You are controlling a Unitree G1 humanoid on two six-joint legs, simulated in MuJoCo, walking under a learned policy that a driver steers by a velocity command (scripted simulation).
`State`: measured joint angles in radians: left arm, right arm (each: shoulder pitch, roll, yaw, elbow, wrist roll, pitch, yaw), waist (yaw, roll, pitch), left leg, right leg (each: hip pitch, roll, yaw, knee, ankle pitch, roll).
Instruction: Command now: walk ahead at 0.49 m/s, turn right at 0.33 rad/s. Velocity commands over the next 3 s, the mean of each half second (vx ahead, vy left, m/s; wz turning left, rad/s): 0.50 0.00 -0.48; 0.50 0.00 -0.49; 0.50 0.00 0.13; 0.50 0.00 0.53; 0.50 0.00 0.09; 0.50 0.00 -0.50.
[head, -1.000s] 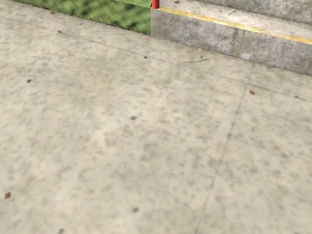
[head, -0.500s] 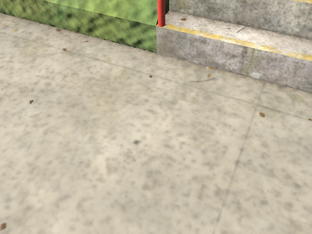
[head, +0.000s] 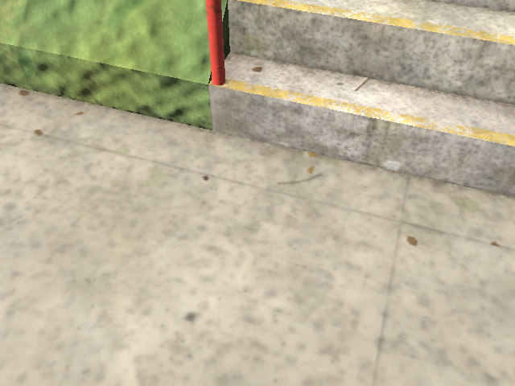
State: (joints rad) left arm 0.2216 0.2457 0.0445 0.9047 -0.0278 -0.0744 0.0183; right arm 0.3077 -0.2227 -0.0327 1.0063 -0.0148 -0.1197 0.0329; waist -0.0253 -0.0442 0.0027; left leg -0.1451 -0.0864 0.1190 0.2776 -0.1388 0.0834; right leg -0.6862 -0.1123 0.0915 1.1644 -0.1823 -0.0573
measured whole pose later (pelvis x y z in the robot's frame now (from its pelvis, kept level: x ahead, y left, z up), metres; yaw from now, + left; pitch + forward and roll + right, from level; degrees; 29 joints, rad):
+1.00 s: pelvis +0.57 -0.14 +0.00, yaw -30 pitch +2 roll +1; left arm 0.28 0.28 0.05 0.73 -0.01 -0.06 0.01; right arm 0.25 -0.26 -0.06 0.80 -0.01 -0.11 0.02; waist -0.02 -0.04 0.00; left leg -0.28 -0.05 0.02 0.41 -0.17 0.05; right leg -0.51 -0.01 0.07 1.15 -0.34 -0.04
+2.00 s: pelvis +0.99 -0.31 +0.00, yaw -5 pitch +2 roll -1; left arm 0.15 0.26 0.02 0.80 0.06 -0.06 0.01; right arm 0.25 -0.27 -0.06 0.84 -0.01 -0.05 0.01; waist -0.01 -0.03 0.07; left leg -0.26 -0.13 -0.03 0.38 -0.14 0.13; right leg -0.54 -0.08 0.02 1.05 -0.28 0.03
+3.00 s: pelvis +1.17 -0.34 +0.00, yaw -24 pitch +3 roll +0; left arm 0.02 0.16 0.04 0.57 0.05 0.07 0.04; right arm 0.45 -0.21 -0.02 0.93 -0.04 -0.10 -0.03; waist -0.03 -0.06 -0.01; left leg -0.15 0.07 0.25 0.38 -0.28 0.01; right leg -1.11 0.02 0.06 2.20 -0.47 -0.05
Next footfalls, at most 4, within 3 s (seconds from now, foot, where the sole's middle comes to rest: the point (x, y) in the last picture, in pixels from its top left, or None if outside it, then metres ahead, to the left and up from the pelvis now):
0.34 right None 0.34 -0.18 -0.78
0.82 left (294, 330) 0.68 -0.09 -0.78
1.28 right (397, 305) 0.75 -0.39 -0.78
1.78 left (343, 222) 1.06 -0.28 -0.78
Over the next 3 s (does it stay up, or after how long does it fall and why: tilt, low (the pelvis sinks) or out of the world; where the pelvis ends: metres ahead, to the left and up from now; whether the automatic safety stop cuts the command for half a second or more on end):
stays up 1.17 -0.34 0.00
